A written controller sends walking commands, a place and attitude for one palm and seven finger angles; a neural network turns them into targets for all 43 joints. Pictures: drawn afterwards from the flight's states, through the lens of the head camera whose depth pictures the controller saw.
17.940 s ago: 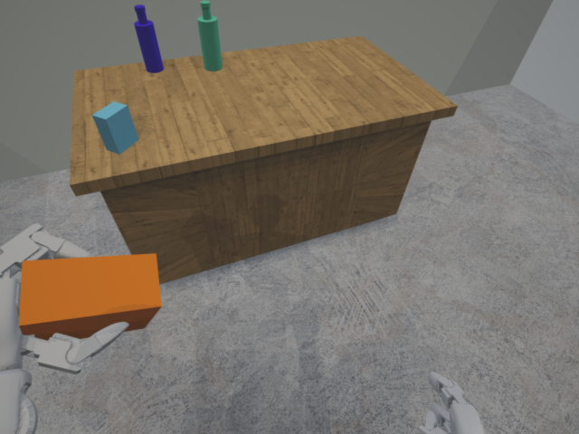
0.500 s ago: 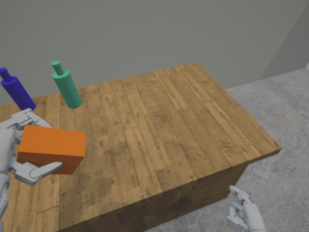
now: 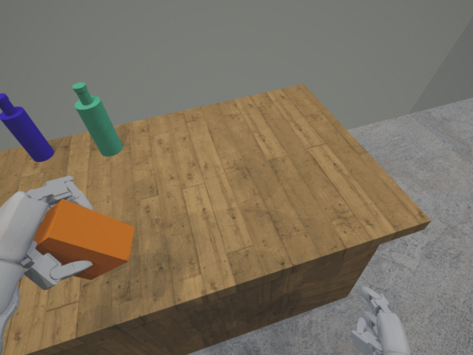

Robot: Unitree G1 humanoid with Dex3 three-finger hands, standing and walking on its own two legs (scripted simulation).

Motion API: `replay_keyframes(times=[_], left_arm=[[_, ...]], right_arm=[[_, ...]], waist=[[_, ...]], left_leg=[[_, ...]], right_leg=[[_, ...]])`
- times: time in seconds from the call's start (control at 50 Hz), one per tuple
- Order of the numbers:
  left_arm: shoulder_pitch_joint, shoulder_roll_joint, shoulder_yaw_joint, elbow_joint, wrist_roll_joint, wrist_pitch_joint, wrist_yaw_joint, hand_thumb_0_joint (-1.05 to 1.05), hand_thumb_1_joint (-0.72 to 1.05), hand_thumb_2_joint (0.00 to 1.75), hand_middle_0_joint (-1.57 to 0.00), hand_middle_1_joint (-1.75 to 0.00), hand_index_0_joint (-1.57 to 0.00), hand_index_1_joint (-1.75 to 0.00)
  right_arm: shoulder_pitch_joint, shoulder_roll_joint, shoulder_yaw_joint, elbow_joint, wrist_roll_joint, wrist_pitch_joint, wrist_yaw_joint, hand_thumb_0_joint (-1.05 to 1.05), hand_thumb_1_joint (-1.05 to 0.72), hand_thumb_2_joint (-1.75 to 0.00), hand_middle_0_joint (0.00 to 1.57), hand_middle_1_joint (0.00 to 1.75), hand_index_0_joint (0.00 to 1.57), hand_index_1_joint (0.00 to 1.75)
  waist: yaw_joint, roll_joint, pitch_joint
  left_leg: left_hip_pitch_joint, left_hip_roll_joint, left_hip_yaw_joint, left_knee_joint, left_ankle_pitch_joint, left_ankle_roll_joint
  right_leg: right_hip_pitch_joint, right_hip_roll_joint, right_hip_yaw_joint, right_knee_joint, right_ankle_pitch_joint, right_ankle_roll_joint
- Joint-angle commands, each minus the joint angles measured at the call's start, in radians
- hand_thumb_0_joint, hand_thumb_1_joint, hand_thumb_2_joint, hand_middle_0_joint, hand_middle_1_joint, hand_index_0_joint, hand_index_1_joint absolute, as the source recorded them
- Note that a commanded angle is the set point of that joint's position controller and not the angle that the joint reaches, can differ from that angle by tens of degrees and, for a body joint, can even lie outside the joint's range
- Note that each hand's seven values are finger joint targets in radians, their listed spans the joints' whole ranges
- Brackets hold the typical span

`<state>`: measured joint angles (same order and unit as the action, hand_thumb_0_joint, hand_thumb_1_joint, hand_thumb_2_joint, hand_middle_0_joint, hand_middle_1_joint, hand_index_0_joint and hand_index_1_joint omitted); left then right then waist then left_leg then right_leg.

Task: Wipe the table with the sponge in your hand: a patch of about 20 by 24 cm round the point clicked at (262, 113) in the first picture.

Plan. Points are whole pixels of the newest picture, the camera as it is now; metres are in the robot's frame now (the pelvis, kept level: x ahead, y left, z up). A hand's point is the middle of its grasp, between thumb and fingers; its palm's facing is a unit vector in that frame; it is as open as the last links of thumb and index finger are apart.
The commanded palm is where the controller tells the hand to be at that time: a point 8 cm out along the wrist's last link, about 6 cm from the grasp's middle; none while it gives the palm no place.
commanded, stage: turn the palm down, sponge in hand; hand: left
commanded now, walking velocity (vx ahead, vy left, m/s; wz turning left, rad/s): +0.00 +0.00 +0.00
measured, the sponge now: (89, 246) +0.24 +0.25 +0.10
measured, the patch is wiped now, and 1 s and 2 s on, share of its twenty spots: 0.00 0.00 0.00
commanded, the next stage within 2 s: move the sponge above the wiping area in 1.46 s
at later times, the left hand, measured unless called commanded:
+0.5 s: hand (46, 236) +0.23 +0.30 +0.14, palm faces +0.21 -0.30 -0.93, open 9.7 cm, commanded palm +0.20 +0.31 +0.18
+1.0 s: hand (28, 233) +0.24 +0.34 +0.13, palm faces +0.11 -0.09 -0.99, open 9.7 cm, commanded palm +0.20 +0.32 +0.17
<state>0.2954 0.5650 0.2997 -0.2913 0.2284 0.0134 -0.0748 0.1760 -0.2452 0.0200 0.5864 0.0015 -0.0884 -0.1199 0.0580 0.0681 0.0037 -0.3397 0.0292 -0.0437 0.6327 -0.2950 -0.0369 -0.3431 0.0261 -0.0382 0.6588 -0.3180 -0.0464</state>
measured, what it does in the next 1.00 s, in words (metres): stands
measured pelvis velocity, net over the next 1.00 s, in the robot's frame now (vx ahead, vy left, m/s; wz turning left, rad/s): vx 0.01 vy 0.04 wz -0.01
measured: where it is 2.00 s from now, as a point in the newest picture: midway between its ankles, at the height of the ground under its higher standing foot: outside the picture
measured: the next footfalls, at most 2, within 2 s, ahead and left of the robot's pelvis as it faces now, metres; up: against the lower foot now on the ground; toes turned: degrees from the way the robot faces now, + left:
none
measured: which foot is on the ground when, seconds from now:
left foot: down 0.00-1.00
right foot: down 0.00-1.00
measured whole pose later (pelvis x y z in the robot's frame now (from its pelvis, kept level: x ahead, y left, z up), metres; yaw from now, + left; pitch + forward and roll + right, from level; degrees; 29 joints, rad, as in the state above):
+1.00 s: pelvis +0.01 +0.04 +0.02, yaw -1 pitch -3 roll +0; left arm 0.16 0.51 0.02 -0.19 0.87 0.36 0.04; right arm 0.04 -0.24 0.05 0.67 0.03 0.01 -0.08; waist 0.12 0.09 0.01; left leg -0.17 -0.01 -0.01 0.44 -0.22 0.01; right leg -0.17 -0.01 0.00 0.44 -0.22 0.00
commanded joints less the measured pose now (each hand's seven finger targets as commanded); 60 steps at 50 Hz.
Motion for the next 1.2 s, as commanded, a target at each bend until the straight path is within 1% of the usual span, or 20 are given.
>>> replay_keyframes(times=[0.0,0.04,0.06,0.18,0.32,0.44,0.46,0.54,0.56,0.66,0.74,0.76,0.8,0.84,0.86,0.96,1.06,1.14,1.16,1.18], left_arm=[[-0.027,0.264,0.254,-0.272,0.037,-0.087,0.123,0.00,0.10,1.30,-1.20,-1.60,-1.20,-1.60],[0.067,0.273,0.275,-0.227,0.058,-0.034,0.160,0.00,0.10,1.30,-1.20,-1.60,-1.20,-1.60],[0.060,0.207,0.201,-0.231,0.061,-0.005,0.159,0.00,0.10,1.30,-1.20,-1.60,-1.20,-1.60],[0.013,0.243,0.139,-0.264,0.155,0.105,0.143,0.00,0.10,1.30,-1.20,-1.60,-1.20,-1.60],[-0.028,0.243,0.080,-0.341,0.281,0.039,0.165,0.00,0.10,1.30,-1.20,-1.60,-1.20,-1.60],[-0.054,0.257,0.108,-0.246,0.366,0.155,0.229,0.00,0.10,1.30,-1.20,-1.60,-1.20,-1.60],[-0.074,0.187,0.027,-0.223,0.370,0.186,0.219,0.00,0.10,1.30,-1.20,-1.60,-1.20,-1.60],[-0.158,0.200,-0.027,-0.191,0.411,0.283,0.175,0.00,0.10,1.30,-1.20,-1.60,-1.20,-1.60],[-0.163,0.149,-0.100,-0.187,0.426,0.296,0.154,0.00,0.10,1.30,-1.20,-1.60,-1.20,-1.60],[-0.241,0.138,-0.178,-0.228,0.524,0.288,0.099,0.00,0.10,1.30,-1.20,-1.60,-1.20,-1.60],[-0.298,0.261,-0.059,-0.220,0.605,0.247,0.126,0.00,0.10,1.30,-1.20,-1.60,-1.20,-1.60],[-0.301,0.197,-0.108,-0.222,0.616,0.242,0.133,0.00,0.10,1.30,-1.20,-1.60,-1.20,-1.60],[-0.310,0.223,-0.079,-0.171,0.646,0.243,0.156,0.00,0.10,1.30,-1.20,-1.60,-1.20,-1.60],[-0.318,0.234,-0.056,-0.149,0.655,0.267,0.177,0.00,0.10,1.30,-1.20,-1.60,-1.20,-1.60],[-0.325,0.168,-0.119,-0.128,0.658,0.283,0.176,0.00,0.10,1.30,-1.20,-1.60,-1.20,-1.60],[-0.301,0.079,-0.234,-0.071,0.659,0.370,0.138,0.00,0.10,1.30,-1.20,-1.60,-1.20,-1.60],[-0.373,0.125,-0.252,-0.080,0.724,0.394,0.082,0.00,0.10,1.30,-1.20,-1.60,-1.20,-1.60],[-0.372,0.252,-0.119,-0.137,0.733,0.330,0.093,0.00,0.10,1.30,-1.20,-1.60,-1.20,-1.60],[-0.368,0.188,-0.165,-0.134,0.737,0.315,0.098,0.00,0.10,1.30,-1.20,-1.60,-1.20,-1.60],[-0.346,0.212,-0.135,-0.105,0.737,0.305,0.107,0.00,0.10,1.30,-1.20,-1.60,-1.20,-1.60]], right_arm=[[-0.108,-0.109,-0.059,-0.182,-0.009,-0.054,0.016,0.00,-0.90,-0.90,0.20,0.30,0.20,0.30],[-0.108,-0.113,-0.063,-0.176,0.002,-0.040,0.022,0.00,-0.90,-0.90,0.20,0.30,0.20,0.30],[-0.092,-0.113,-0.061,-0.186,0.005,-0.027,0.022,0.00,-0.90,-0.90,0.20,0.30,0.20,0.30],[-0.088,-0.130,-0.064,-0.209,0.018,-0.001,-0.008,0.00,-0.90,-0.90,0.20,0.30,0.20,0.30],[-0.119,-0.115,-0.058,-0.184,0.010,-0.011,-0.018,0.00,-0.90,-0.90,0.20,0.30,0.20,0.30],[-0.195,-0.106,-0.040,-0.169,0.029,0.016,-0.001,0.00,-0.90,-0.90,0.20,0.30,0.20,0.30],[-0.189,-0.099,-0.034,-0.175,0.029,0.023,0.002,0.00,-0.90,-0.90,0.20,0.30,0.20,0.30],[-0.264,-0.106,-0.013,-0.174,0.048,0.037,-0.001,0.00,-0.90,-0.90,0.20,0.30,0.20,0.30],[-0.251,-0.105,-0.011,-0.181,0.042,0.038,0.000,0.00,-0.90,-0.90,0.20,0.30,0.20,0.30],[-0.275,-0.095,0.001,-0.174,0.030,0.028,0.004,0.00,-0.90,-0.90,0.20,0.30,0.20,0.30],[-0.301,-0.102,-0.004,-0.133,0.018,0.027,0.008,0.00,-0.90,-0.90,0.20,0.30,0.20,0.30],[-0.293,-0.087,-0.002,-0.141,0.015,0.026,0.011,0.00,-0.90,-0.90,0.20,0.30,0.20,0.30],[-0.300,-0.093,-0.005,-0.115,0.011,0.033,0.018,0.00,-0.90,-0.90,0.20,0.30,0.20,0.30],[-0.335,-0.095,-0.007,-0.101,0.019,0.038,0.020,0.00,-0.90,-0.90,0.20,0.30,0.20,0.30],[-0.332,-0.088,-0.004,-0.102,0.020,0.039,0.026,0.00,-0.90,-0.90,0.20,0.30,0.20,0.30],[-0.375,-0.095,-0.006,-0.100,0.035,0.044,0.038,0.00,-0.90,-0.90,0.20,0.30,0.20,0.30],[-0.389,-0.102,0.001,-0.106,0.029,0.044,0.051,0.00,-0.90,-0.90,0.20,0.30,0.20,0.30],[-0.393,-0.103,-0.009,-0.094,0.016,0.038,0.045,0.00,-0.90,-0.90,0.20,0.30,0.20,0.30],[-0.381,-0.088,-0.005,-0.098,0.016,0.032,0.047,0.00,-0.90,-0.90,0.20,0.30,0.20,0.30],[-0.370,-0.091,-0.010,-0.088,0.016,0.031,0.046,0.00,-0.90,-0.90,0.20,0.30,0.20,0.30]], waist=[[0.057,0.011,-0.224],[0.069,0.026,-0.191],[0.052,-0.001,-0.184],[0.022,-0.086,-0.183],[0.016,-0.016,-0.210],[0.054,0.049,-0.153],[0.041,0.037,-0.148],[0.045,0.027,-0.100],[0.033,0.014,-0.111],[0.035,0.030,-0.140],[0.067,0.044,-0.162],[0.061,0.059,-0.192],[0.072,0.057,-0.187],[0.082,0.087,-0.168],[0.073,0.087,-0.176],[0.062,0.041,-0.142],[0.070,-0.007,-0.165],[0.093,0.002,-0.200],[0.083,-0.003,-0.209],[0.092,-0.022,-0.191]], left_leg=[[0.062,-0.036,0.049,-0.026,0.204,0.056],[0.037,-0.038,0.052,-0.022,0.222,0.052],[0.021,-0.032,0.058,-0.026,0.219,0.052],[0.047,-0.028,0.048,-0.023,0.231,0.071],[0.112,-0.024,0.019,-0.041,0.255,0.070],[0.095,-0.018,0.003,-0.115,0.230,0.045],[0.087,-0.010,0.008,-0.134,0.219,0.045],[0.105,-0.018,-0.010,-0.189,0.157,0.048],[0.112,-0.012,-0.008,-0.197,0.155,0.052],[0.157,-0.019,-0.028,-0.231,0.143,0.065],[0.172,-0.020,-0.054,-0.255,0.148,0.060],[0.180,-0.022,-0.043,-0.250,0.182,0.060],[0.193,-0.022,-0.057,-0.253,0.225,0.046],[0.199,-0.026,-0.058,-0.263,0.210,0.045],[0.196,-0.022,-0.052,-0.269,0.220,0.043],[0.189,-0.033,-0.043,-0.289,0.217,0.048],[0.191,-0.048,-0.043,-0.292,0.223,0.067],[0.239,-0.051,-0.050,-0.277,0.248,0.071],[0.241,-0.051,-0.040,-0.272,0.266,0.071],[0.245,-0.051,-0.044,-0.269,0.271,0.068]], right_leg=[[0.074,-0.053,0.061,-0.129,0.174,0.034],[0.082,-0.055,0.084,-0.120,0.225,0.029],[0.087,-0.061,0.071,-0.118,0.244,0.034],[0.073,-0.057,0.078,-0.126,0.297,0.047],[0.053,-0.053,0.078,-0.134,0.273,0.034],[0.076,-0.033,0.078,-0.172,0.176,0.005],[0.086,-0.037,0.048,-0.181,0.159,0.009],[0.099,-0.027,0.069,-0.218,0.100,0.002],[0.113,-0.030,0.043,-0.223,0.104,0.004],[0.151,-0.023,0.052,-0.242,0.108,-0.003],[0.190,-0.007,0.103,-0.250,0.116,-0.018],[0.206,-0.016,0.076,-0.249,0.133,-0.017],[0.198,-0.020,0.095,-0.264,0.152,-0.022],[0.205,-0.010,0.120,-0.274,0.142,-0.032],[0.209,-0.018,0.086,-0.271,0.153,-0.027],[0.225,-0.023,0.085,-0.290,0.161,-0.023],[0.249,-0.023,0.096,-0.291,0.167,-0.024],[0.266,-0.017,0.150,-0.311,0.172,-0.031],[0.266,-0.023,0.119,-0.304,0.181,-0.027],[0.249,-0.023,0.129,-0.315,0.180,-0.027]])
